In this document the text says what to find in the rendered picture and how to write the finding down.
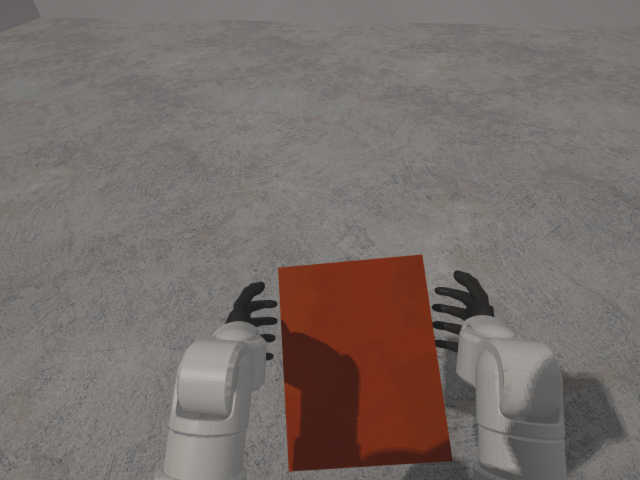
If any robot right forearm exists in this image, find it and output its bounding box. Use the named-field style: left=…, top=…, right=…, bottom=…
left=456, top=315, right=568, bottom=480

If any robot left hand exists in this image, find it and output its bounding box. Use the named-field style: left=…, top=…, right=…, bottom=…
left=225, top=282, right=277, bottom=360

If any carton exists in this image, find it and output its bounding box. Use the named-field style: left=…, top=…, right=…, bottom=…
left=278, top=255, right=453, bottom=471

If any robot right hand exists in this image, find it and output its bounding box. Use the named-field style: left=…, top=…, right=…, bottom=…
left=432, top=270, right=494, bottom=353

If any robot left forearm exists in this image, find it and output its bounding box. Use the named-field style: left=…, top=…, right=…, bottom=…
left=154, top=321, right=267, bottom=480

